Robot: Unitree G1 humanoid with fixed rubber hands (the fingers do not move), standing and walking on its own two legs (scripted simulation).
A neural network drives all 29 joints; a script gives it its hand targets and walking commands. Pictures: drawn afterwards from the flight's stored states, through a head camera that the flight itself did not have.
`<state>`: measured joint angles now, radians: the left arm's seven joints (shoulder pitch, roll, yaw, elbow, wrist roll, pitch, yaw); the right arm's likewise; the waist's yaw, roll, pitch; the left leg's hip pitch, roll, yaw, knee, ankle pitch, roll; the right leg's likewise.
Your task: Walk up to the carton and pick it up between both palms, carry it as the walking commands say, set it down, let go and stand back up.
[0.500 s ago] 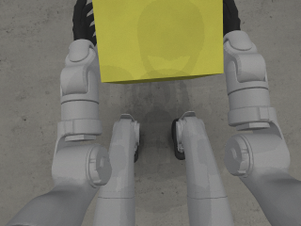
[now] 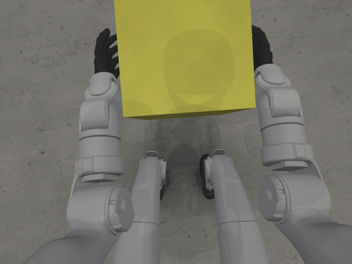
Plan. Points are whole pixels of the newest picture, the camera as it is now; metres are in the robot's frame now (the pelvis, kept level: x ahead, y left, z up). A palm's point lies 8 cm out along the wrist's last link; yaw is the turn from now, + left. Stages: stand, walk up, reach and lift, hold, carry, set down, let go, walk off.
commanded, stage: reach and lift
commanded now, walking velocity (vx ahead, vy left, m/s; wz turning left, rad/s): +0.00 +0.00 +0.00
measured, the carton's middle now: (182, 70) +0.48 +0.01 -0.10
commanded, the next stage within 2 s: none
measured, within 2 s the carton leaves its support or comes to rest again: neither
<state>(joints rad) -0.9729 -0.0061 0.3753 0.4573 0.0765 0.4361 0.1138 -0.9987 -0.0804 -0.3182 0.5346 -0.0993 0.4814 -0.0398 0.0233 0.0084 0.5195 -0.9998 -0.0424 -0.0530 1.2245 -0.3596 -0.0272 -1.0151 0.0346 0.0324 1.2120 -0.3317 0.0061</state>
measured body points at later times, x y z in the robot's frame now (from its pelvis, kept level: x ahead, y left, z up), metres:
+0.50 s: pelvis +0.03 +0.01 +0.07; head +0.23 +0.01 +0.46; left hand +0.45 +0.17 +0.02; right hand +0.46 -0.14 +0.01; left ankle +0.14 +0.13 -0.62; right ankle +0.15 -0.12 -0.62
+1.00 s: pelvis +0.12 +0.01 +0.12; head +0.10 +0.00 +0.57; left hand +0.44 +0.17 +0.13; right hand +0.45 -0.14 +0.12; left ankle +0.14 +0.13 -0.62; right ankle +0.15 -0.12 -0.62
